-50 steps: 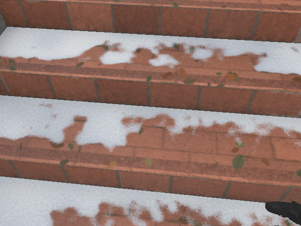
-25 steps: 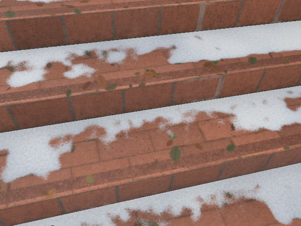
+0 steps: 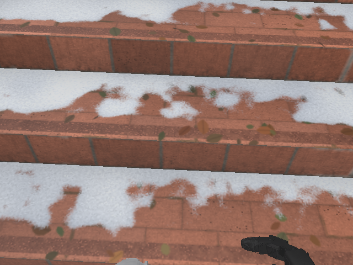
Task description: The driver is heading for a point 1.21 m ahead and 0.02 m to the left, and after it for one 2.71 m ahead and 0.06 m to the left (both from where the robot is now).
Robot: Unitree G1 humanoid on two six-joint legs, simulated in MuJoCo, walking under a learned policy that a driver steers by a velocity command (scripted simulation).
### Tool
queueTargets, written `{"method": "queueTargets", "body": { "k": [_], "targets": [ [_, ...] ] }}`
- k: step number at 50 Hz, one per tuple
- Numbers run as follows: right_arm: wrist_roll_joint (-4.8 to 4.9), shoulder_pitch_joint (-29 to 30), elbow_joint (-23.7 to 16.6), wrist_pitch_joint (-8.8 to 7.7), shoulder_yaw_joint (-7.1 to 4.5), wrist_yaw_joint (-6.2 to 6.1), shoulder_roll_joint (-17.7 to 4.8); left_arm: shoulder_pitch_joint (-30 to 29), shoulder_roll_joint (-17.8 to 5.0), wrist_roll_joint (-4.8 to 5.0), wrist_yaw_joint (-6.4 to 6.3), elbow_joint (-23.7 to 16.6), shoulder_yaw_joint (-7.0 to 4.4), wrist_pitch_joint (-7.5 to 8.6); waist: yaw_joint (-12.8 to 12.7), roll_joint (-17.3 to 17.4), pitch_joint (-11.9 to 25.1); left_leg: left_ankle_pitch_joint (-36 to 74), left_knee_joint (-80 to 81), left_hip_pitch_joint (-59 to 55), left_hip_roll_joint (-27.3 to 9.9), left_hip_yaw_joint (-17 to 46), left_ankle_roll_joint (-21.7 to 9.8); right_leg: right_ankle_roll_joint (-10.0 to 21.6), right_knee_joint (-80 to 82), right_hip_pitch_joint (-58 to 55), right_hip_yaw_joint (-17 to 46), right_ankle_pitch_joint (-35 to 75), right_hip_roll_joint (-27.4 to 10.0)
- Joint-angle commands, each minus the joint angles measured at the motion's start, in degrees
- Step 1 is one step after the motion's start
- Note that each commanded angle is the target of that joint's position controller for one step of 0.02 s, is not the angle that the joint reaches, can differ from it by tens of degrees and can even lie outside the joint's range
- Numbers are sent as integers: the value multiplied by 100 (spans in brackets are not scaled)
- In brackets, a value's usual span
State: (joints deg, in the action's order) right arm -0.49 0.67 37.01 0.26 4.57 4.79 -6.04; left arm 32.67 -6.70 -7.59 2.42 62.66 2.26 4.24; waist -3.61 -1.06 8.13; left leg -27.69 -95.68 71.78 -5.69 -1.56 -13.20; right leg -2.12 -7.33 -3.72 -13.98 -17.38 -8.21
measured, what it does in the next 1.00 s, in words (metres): climbs: left foot 0.15 m higher, then right foot 0.15 m higher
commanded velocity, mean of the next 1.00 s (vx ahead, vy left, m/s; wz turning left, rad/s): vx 0.48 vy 0.00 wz -0.04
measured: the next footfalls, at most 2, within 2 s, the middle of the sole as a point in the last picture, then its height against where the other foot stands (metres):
left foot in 0.06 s outside the picture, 0.15 m higher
right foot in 0.64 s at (177, 217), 0.15 m higher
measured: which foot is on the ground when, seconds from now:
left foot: up 0.00-0.04, down 0.06-0.66, up 0.68-1.00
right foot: down 0.00-0.06, up 0.08-0.62, down 0.64-1.00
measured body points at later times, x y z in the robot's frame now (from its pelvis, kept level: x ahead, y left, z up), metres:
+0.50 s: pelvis +0.28 +0.10 +0.15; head +0.27 +0.11 +0.60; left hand +0.44 +0.31 +0.05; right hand +0.19 -0.10 +0.00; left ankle +0.16 +0.14 -0.58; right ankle +0.47 -0.01 -0.28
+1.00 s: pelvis +0.61 +0.12 +0.30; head +0.59 +0.13 +0.75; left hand +0.50 +0.28 +0.14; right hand +0.83 -0.06 +0.22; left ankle +0.77 +0.26 -0.18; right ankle +0.52 +0.05 -0.43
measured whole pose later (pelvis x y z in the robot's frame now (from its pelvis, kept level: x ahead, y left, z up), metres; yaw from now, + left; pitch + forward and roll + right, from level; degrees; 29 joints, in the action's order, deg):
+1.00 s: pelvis +0.61 +0.12 +0.30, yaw -4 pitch +5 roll +0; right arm -3.4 0.0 45.3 -1.9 4.3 2.3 -8.1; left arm 32.5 -2.9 -5.9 5.0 66.2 3.3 5.0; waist -3.1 -1.0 9.2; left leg -12.7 -102.3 78.2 -5.1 2.2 -8.2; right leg 5.9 -30.5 13.2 5.3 -22.0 7.0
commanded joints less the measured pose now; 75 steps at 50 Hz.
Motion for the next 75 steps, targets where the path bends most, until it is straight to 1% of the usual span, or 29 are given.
{"method": "queueTargets", "body": {
  "k": [1,3,4,5,6,8,11,13,18,22,27,32,33,34,35,36,38,41,44,47,52,54,56,57,58,60,63,71,75],
  "targets": [
    [106,324,-292,-5,-163,196,-687,-1490,-1924,263,137,-933,-386,291,1050,-866,-656,-113,1634,-3494,814,-929,487,1359,542,2599,-179,3831,-1061],
    [118,-1865,454,-106,-507,109,-1244,-1444,-2255,154,220,-952,-513,330,1739,-870,210,1231,3435,-5365,1570,-774,273,1086,-2092,1843,-506,6739,-955],
    [-14,-3056,959,-196,-645,-76,-1708,-450,-1183,-179,397,-999,-250,340,1449,617,1502,2258,4153,-8356,896,1788,-511,630,-4533,4302,197,3783,-415],
    [-221,-4163,1141,-134,-807,-194,-2331,-394,-1172,114,580,-1075,-298,229,1494,945,2359,1296,6424,-8632,-223,5226,-421,532,-6098,4790,1566,657,535],
    [-241,-4217,1472,-268,-965,-226,-2563,-1104,-1012,463,558,-1237,-416,164,1438,1025,903,-1158,7203,-7449,-413,5835,438,617,-7866,5861,2693,1399,900],
    [98,-2808,1475,-476,-736,-180,-1673,-1456,-625,425,245,-1128,-372,269,790,1766,-284,-2109,6989,-4689,-80,4857,375,711,-9874,5823,2973,2130,789],
    [-174,-1023,1546,-456,-357,-41,-653,-1777,-407,504,68,-1493,-181,87,-284,214,-314,-1305,7195,-3095,51,4254,52,1227,-10954,6184,2933,2382,815],
    [-293,-1075,1759,-495,-416,3,-831,-1982,-799,562,122,-1504,-217,-136,-322,15,-435,-334,7259,-3141,29,3336,61,1083,-10705,6680,2480,2028,610],
    [-610,-3290,2770,-673,-272,-154,-512,-2906,-469,487,137,-1608,1,-49,376,469,-610,606,7102,-5190,181,2204,588,1461,-11920,8637,1981,1455,755],
    [-826,-4074,3065,-643,-196,-30,-734,-4221,-591,660,115,-2177,39,-72,697,260,-957,1509,7606,-6321,-182,1803,550,1423,-10458,9396,1656,1716,768],
    [-437,-3669,2639,-703,-48,59,-690,-4713,-272,508,226,-2494,52,-436,445,797,-855,5182,8542,-5577,-541,968,242,1026,-8900,7147,375,1506,653],
    [-150,-3241,2555,-731,-521,173,-2299,-3231,-1038,670,299,-2379,-276,-478,-386,1072,-385,12271,6588,-7009,-922,144,647,874,-4721,3700,-282,-14,1770],
    [-591,-3225,2358,-702,-499,274,-1879,-918,-1374,636,147,-1516,-463,-433,-653,455,762,11825,4667,-5390,-773,468,997,1456,-4903,856,1303,1454,1478],
    [-849,-3250,2122,-595,-372,369,-1266,613,-1499,524,137,-877,-458,-405,-826,-1261,2241,4575,1571,-3028,670,972,1354,2900,-3571,-1721,4630,2030,163],
    [-420,-2514,2016,-533,-511,468,-1180,1075,-1126,105,59,-902,-357,-338,-1015,-1325,1346,2746,-668,-1947,1475,1924,1071,2735,-2017,-539,6532,420,-153],
    [-172,-2251,1832,-579,-551,310,-990,149,-1198,200,-2,-744,-460,-148,-552,-232,-106,3065,-1596,-1164,1304,2015,654,2288,-1886,524,6014,184,-192],
    [-395,-1546,1425,-439,-515,43,-1002,-1415,-411,441,108,-752,-269,-85,208,723,0,2601,-2274,-671,1036,1724,303,2430,-1819,1591,5049,663,-108],
    [-424,-1463,1112,-267,-248,-92,-534,-1687,292,433,182,-234,31,-8,936,419,-311,2310,-2489,27,545,1079,-25,1742,-1688,2640,3105,1317,442],
    [-89,-815,886,-384,-158,-176,-408,-1285,-158,169,74,-151,-15,216,722,-138,-424,1630,-2303,-380,341,394,251,1588,-1302,3738,2649,872,839],
    [-294,507,427,-387,-86,-229,-540,-2,-343,20,165,249,3,162,242,220,-467,1723,-1460,538,188,286,356,1604,-1322,2775,3359,388,613],
    [-356,1446,-82,-134,-57,-285,-270,-597,-489,589,392,-617,16,347,296,-531,-597,816,1267,-2727,335,-790,1030,1943,-395,3826,3375,2983,-5],
    [-253,1055,-77,-96,-184,-202,-668,-521,-1214,697,361,-672,-236,411,566,-865,-327,608,2613,-3344,932,-995,1027,1947,-873,2313,3267,7133,-170],
    [-151,-728,255,-271,-495,-388,-1272,-825,-1328,487,401,-687,-481,441,1251,-552,793,1794,4101,-5455,640,398,451,1345,-3302,1896,3003,8352,112],
    [-124,-1928,667,-321,-532,-431,-1480,67,-257,210,442,-757,-258,470,1069,1657,2609,1714,5421,-8371,-888,3588,-1026,1098,-5115,4266,2939,4755,942],
    [-396,-2763,885,-232,-547,-475,-1563,-529,-452,475,528,-405,-407,285,1682,2023,1668,-1069,7165,-7594,-1621,5963,-1222,893,-8257,5630,3196,956,1527],
    [-179,-1689,1222,-457,-614,-487,-1403,-1134,-607,668,389,-409,-529,175,1047,742,-289,-2011,7017,-5362,-1446,4322,-437,989,-9813,6436,2720,1903,949],
    [-90,-1035,1691,-467,-196,-475,515,-1735,-131,462,219,-684,-379,33,293,-15,-111,667,7036,-4797,-1219,2164,-122,1392,-10002,6261,2572,1572,550],
    [-652,-2392,2449,-584,-290,-367,-223,-2939,-465,591,524,-902,-239,-51,537,473,-460,2692,8226,-6094,-982,-324,-58,1481,-9993,7730,1991,1544,444],
    [-890,-3302,3049,-522,-142,-283,-54,-3777,-236,714,237,-1347,-62,-45,755,132,-761,2705,8284,-7882,-1263,-384,-37,1979,-10611,9852,2304,749,499]
  ]
}}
